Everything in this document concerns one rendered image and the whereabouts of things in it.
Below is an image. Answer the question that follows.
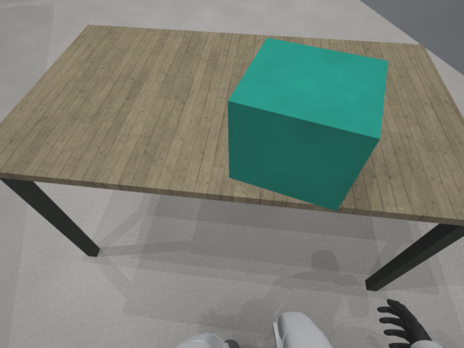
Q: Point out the robot right hand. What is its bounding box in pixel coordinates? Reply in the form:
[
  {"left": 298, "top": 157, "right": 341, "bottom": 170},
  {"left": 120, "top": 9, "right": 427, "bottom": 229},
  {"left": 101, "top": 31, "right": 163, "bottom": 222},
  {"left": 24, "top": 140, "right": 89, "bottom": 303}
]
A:
[{"left": 377, "top": 299, "right": 432, "bottom": 348}]

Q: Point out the right robot thigh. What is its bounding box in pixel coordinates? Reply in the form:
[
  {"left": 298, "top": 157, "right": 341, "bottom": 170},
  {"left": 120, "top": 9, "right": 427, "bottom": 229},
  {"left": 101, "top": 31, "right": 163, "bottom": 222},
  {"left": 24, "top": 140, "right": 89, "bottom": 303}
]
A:
[{"left": 273, "top": 312, "right": 333, "bottom": 348}]

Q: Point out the left robot thigh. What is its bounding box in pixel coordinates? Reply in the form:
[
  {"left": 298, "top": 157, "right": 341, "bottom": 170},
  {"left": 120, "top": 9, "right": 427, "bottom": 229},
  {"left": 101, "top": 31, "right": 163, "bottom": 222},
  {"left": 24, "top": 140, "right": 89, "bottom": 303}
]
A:
[{"left": 176, "top": 333, "right": 229, "bottom": 348}]

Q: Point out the table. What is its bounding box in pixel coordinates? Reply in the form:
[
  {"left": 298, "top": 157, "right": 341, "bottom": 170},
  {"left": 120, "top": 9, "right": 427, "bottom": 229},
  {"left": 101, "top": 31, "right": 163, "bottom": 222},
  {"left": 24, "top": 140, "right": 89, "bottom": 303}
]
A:
[{"left": 0, "top": 25, "right": 464, "bottom": 291}]

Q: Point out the carton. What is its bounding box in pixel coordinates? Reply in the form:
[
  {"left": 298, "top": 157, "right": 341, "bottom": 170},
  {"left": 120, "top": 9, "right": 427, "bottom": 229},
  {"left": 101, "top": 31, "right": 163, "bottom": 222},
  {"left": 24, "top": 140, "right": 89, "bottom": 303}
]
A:
[{"left": 228, "top": 38, "right": 388, "bottom": 211}]

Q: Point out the robot thigh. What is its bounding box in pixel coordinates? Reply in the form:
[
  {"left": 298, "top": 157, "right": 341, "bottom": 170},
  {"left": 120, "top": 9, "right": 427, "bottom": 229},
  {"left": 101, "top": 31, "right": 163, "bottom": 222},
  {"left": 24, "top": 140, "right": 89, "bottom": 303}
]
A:
[
  {"left": 273, "top": 312, "right": 333, "bottom": 348},
  {"left": 176, "top": 333, "right": 229, "bottom": 348}
]

